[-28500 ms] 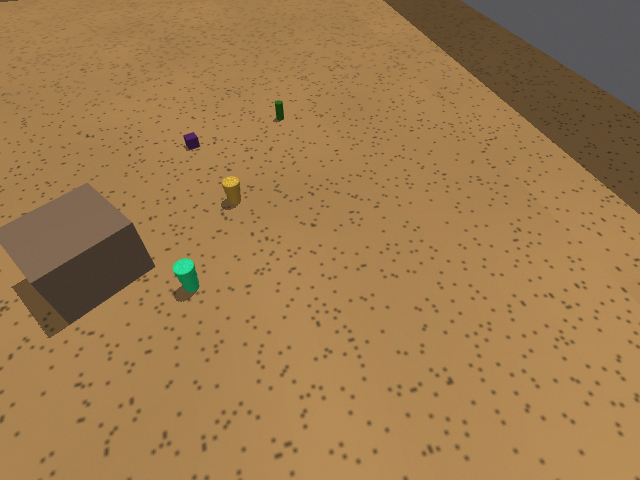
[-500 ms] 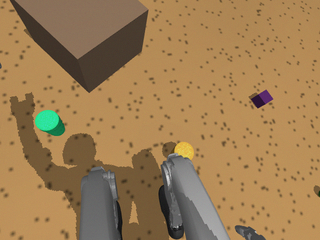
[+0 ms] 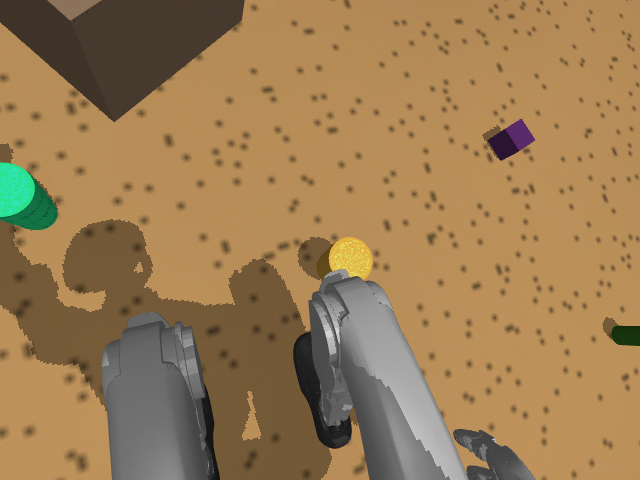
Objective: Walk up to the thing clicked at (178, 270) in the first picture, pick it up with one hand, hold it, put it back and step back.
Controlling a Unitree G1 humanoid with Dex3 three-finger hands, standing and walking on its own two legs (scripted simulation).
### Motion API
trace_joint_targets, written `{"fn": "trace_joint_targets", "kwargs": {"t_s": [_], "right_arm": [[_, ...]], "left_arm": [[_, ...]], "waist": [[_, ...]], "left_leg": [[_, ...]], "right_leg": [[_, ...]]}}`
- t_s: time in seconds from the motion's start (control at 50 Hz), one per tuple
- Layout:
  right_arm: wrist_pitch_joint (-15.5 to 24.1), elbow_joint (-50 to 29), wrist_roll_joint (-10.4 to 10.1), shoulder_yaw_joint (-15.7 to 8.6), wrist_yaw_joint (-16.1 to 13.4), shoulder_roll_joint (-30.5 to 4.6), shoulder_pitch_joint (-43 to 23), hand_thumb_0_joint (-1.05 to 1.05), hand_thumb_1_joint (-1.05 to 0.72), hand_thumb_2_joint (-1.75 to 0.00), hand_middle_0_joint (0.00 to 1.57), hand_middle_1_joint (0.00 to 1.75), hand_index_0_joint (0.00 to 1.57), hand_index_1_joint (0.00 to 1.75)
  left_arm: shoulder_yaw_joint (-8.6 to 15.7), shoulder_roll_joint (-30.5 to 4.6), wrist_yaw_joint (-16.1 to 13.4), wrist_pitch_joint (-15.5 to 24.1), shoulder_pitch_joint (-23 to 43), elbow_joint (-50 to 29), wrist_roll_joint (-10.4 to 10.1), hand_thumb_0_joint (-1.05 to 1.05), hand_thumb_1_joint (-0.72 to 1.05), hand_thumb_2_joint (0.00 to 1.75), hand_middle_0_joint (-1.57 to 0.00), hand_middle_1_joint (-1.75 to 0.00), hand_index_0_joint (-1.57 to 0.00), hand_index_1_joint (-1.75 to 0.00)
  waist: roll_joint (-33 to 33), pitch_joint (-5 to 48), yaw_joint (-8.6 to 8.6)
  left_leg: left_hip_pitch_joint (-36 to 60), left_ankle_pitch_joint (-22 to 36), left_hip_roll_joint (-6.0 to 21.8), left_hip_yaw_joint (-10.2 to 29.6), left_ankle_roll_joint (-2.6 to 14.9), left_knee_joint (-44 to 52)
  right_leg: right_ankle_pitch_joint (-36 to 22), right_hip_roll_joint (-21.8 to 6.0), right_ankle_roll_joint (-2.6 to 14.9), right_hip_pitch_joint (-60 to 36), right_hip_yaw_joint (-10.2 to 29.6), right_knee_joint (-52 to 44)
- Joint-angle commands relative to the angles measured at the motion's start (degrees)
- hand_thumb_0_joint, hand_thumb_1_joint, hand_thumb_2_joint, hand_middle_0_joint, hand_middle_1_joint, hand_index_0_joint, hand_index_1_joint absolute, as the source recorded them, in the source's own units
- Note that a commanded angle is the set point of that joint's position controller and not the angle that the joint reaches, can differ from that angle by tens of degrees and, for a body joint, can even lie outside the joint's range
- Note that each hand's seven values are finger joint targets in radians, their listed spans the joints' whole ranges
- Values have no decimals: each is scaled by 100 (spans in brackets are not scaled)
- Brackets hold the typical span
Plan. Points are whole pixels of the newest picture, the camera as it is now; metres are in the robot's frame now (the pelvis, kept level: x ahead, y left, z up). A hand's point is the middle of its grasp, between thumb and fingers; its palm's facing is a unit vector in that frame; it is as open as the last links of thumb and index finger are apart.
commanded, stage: withdraw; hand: left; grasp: from above
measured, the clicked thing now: (22, 203) +0.52 +0.32 -0.31
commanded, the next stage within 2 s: none
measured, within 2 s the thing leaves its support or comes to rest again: neither
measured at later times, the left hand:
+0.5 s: hand out of the picture +0.50 +0.33 -0.07, palm faces -0.52 -0.10 -0.85, open 13.7 cm
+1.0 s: hand out of the picture +0.52 +0.35 -0.07, palm faces -0.34 -0.06 -0.94, open 14.0 cm
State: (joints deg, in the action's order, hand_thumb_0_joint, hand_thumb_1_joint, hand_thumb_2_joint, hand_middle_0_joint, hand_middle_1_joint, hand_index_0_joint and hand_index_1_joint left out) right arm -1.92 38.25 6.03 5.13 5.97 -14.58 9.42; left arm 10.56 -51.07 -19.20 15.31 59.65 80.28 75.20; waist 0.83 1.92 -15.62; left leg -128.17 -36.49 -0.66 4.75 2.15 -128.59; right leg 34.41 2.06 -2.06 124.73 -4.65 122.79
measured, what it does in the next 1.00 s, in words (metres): stands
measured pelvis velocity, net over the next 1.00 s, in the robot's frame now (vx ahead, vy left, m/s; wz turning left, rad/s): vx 0.01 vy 0.00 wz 0.00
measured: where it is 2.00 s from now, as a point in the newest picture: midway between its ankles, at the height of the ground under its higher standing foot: (265, 432)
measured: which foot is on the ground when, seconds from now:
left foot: down 0.00-1.00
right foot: down 0.00-1.00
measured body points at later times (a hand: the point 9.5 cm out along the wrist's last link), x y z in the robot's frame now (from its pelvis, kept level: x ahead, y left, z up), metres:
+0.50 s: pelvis +0.01 +0.01 +0.05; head +0.25 +0.08 +0.42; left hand +0.52 +0.33 -0.02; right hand +0.06 -0.28 -0.05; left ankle +0.09 +0.11 -0.34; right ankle +0.12 -0.12 -0.34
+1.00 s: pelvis +0.01 +0.00 +0.02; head +0.24 +0.08 +0.40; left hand +0.54 +0.35 -0.02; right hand +0.06 -0.26 -0.09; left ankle +0.09 +0.11 -0.34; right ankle +0.12 -0.12 -0.34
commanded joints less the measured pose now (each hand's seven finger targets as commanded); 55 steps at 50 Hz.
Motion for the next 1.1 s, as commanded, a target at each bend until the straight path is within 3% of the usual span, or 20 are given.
{"fn": "trace_joint_targets", "kwargs": {"t_s": [0.0,0.1,0.18,0.2,0.22,0.24,0.3,0.34,0.42,0.46,0.52,0.54,0.6,0.68,0.84,0.9,0.94,1.0,1.06,1.08], "right_arm": [[131,-109,-87,-632,-121,-1500,1255,0,-91,-90,20,30,20,30],[104,-46,-213,-682,-162,-1492,1413,0,-91,-90,20,30,20,30],[-18,24,-265,-667,-189,-1492,1555,0,-92,-90,20,30,20,30],[-37,4,-281,-640,-190,-1504,1535,0,-92,-90,20,30,20,30],[-53,86,-299,-625,-192,-1483,1538,0,-92,-90,20,30,20,30],[-53,62,-318,-578,-185,-1427,1539,0,-92,-90,20,30,20,30],[-84,-83,-350,-533,-231,-1476,1491,0,-91,-90,20,30,20,30],[-113,-51,-328,-480,-246,-1487,1498,0,-91,-90,20,30,20,30],[-150,-175,-272,-392,-216,-1441,1431,0,-92,-90,20,30,20,30],[-168,-177,-221,-373,-194,-1469,1395,0,-92,-90,20,30,20,30],[-194,-211,-176,-405,-127,-1506,1320,0,-92,-91,20,30,20,30],[-191,-192,-167,-469,-109,-1543,1286,0,-92,-90,20,30,20,30],[-135,-101,-140,-503,-51,-1511,1296,0,-92,-90,20,30,20,30],[-27,-29,-103,-499,-38,-1529,1373,0,-92,-90,20,30,20,30],[134,74,-136,-631,-124,-1530,1512,0,-92,-90,20,30,20,30],[104,138,-184,-598,-165,-1519,1554,0,-92,-90,20,30,20,30],[42,105,-212,-575,-183,-1535,1605,0,-92,-91,20,30,20,30],[-85,-71,-288,-518,-183,-1569,1525,0,-92,-91,20,30,20,30],[-229,-216,-319,-487,-154,-1567,1510,0,-92,-91,20,30,20,30],[-261,-369,-334,-506,-167,-1604,1396,0,-92,-91,20,30,20,30]], "left_arm": [[387,-2395,-304,-411,2400,-1745,-409,0,-43,89,-18,-88,-18,-88],[30,-1952,301,-646,2131,-1753,-566,0,-46,91,-16,-91,-16,-91],[-258,-1588,889,-636,1912,-2022,-701,0,-47,92,-17,-92,-16,-92],[-436,-1283,1034,-636,1793,-1838,-755,0,-48,93,-15,-93,-15,-93],[-757,-760,1196,-654,1516,-1460,-829,0,-48,93,-15,-94,-15,-94],[-919,-519,1343,-650,1415,-1365,-935,0,-49,93,-13,-95,-14,-95],[-911,-763,1645,-591,1321,-1296,-1058,0,-48,93,-13,-96,-13,-95],[-994,-687,1757,-477,1410,-1270,-1055,0,-46,92,-15,-94,-15,-94],[-603,-1284,1647,-93,1537,-1382,-900,0,-41,88,-20,-88,-20,-88],[-290,-1720,1422,131,1716,-1647,-750,0,-41,88,-20,-88,-20,-88],[-64,-1800,939,280,1747,-1832,-516,0,-40,87,-22,-85,-22,-85],[59,-1865,754,291,1767,-1851,-501,0,-39,86,-22,-84,-22,-84],[53,-1705,366,188,1536,-1434,-363,0,-42,88,-20,-86,-20,-87],[-18,-1813,144,-39,2021,-1337,-286,0,-46,92,-16,-91,-15,-91],[-304,-1651,405,-349,2821,-1777,-598,0,-53,97,-10,-98,-10,-98],[-500,-1523,619,-480,2764,-1461,-597,0,-56,99,-9,-100,-8,-100],[-445,-1705,766,-570,2688,-1460,-539,0,-54,98,-10,-98,-10,-99],[-461,-1705,1044,-754,2092,-1169,-518,0,-52,96,-12,-96,-12,-96],[-496,-1515,1430,-827,1503,-1160,-648,0,-52,95,-12,-95,-12,-96],[-376,-1673,1528,-786,1517,-1376,-691,0,-49,94,-14,-94,-13,-94]], "waist": [[-2661,5468,309],[-2507,4903,244],[-2070,4318,195],[-1916,4075,92],[-1756,3657,30],[-1635,3427,-32],[-1301,3365,62],[-1333,3266,55],[-1535,3626,237],[-1773,3972,331],[-2346,4608,435],[-2365,4719,402],[-2195,4373,289],[-2166,4167,125],[-2190,4791,-2],[-2124,4430,-55],[-2150,4398,68],[-2145,4267,230],[-1939,3924,272],[-1818,3876,295]], "left_leg": [[3999,520,10,-231,-30,1638],[3684,41,11,-58,-24,1946],[3704,163,51,101,-13,2168],[3614,195,47,121,-6,2199],[3525,196,53,201,-23,2244],[3464,337,67,217,-16,2274],[3459,862,68,189,-8,2195],[3504,1109,43,182,-33,2131],[3606,1397,-2,73,-42,2016],[3818,1576,-10,31,-55,1895],[4387,1941,0,8,-114,1858],[4417,1844,-5,16,-114,1852],[3981,1369,-28,-87,-56,1786],[3546,545,-31,-159,1,1750],[3726,138,1,-143,-11,1779],[3590,35,20,-79,-10,1894],[3697,191,40,-5,-31,2030],[3857,769,22,82,-48,2183],[4053,1253,33,308,-78,2377],[3955,1241,12,325,-75,2370]], "right_leg": [[-591,19,433,-2173,-114,-1245],[-291,24,463,-2028,-150,-1383],[-388,41,444,-1977,-207,-1588],[-412,38,438,-1962,-226,-1645],[-381,31,454,-1774,-248,-1671],[-487,50,448,-1847,-247,-1721],[-806,56,471,-2067,-207,-1781],[-916,35,501,-2061,-184,-1777],[-1093,47,489,-2246,-131,-1618],[-1183,47,471,-2231,-126,-1512],[-1397,39,473,-2182,-149,-1305],[-1364,38,466,-2144,-168,-1285],[-1147,56,438,-2060,-200,-1333],[-605,43,424,-1967,-203,-1410],[-366,57,434,-2120,-154,-1517],[-318,61,447,-2007,-155,-1584],[-433,59,469,-2021,-192,-1548],[-778,28,471,-2105,-192,-1539],[-917,29,466,-2083,-225,-1640],[-889,44,500,-2095,-227,-1653]]}}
